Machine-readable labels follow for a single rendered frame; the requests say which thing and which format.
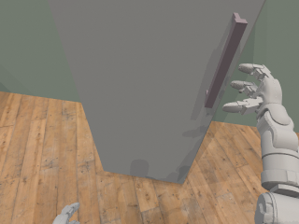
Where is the right robot upper arm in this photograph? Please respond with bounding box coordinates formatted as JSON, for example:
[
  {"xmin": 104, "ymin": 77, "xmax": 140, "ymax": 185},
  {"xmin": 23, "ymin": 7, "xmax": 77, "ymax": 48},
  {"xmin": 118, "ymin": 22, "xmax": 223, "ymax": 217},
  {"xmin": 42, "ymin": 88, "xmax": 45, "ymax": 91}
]
[{"xmin": 254, "ymin": 191, "xmax": 299, "ymax": 224}]

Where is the right robot forearm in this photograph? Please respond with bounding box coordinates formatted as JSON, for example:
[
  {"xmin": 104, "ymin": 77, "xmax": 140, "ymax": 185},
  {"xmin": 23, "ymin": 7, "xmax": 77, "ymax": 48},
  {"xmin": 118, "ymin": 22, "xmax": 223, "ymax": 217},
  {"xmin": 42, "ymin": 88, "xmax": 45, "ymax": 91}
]
[{"xmin": 256, "ymin": 104, "xmax": 299, "ymax": 199}]

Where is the left robot hand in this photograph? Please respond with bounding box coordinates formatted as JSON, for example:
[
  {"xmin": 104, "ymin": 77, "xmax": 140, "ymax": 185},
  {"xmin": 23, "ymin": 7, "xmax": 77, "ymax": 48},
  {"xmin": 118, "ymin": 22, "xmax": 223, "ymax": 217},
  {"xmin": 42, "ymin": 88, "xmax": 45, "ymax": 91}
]
[{"xmin": 52, "ymin": 202, "xmax": 80, "ymax": 224}]

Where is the fridge door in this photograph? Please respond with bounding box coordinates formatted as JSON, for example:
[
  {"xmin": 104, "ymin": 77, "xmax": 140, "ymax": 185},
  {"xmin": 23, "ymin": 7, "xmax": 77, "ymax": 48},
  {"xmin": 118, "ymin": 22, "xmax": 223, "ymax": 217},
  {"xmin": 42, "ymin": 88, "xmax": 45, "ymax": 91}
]
[{"xmin": 48, "ymin": 0, "xmax": 264, "ymax": 184}]

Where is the right robot hand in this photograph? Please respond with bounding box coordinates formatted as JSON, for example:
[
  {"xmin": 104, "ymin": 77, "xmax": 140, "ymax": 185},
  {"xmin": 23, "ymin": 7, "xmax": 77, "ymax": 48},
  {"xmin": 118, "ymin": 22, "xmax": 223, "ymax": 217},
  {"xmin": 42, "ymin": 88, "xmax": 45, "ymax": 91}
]
[{"xmin": 222, "ymin": 63, "xmax": 282, "ymax": 115}]

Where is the handle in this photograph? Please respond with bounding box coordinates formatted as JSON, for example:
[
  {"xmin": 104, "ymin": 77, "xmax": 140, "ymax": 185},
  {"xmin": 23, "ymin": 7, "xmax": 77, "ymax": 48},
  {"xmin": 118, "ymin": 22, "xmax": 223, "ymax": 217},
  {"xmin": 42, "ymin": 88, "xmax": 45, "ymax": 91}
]
[{"xmin": 204, "ymin": 12, "xmax": 248, "ymax": 108}]

